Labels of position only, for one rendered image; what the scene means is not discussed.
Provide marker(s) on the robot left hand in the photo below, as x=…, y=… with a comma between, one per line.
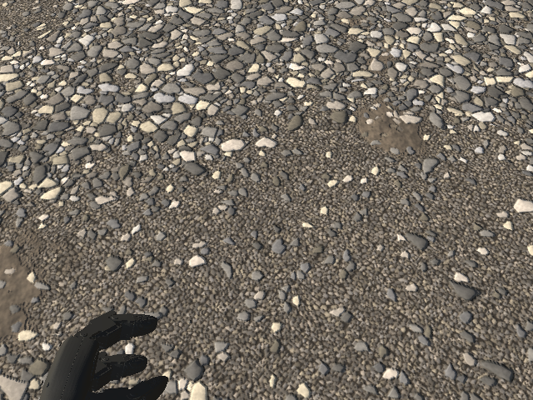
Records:
x=79, y=368

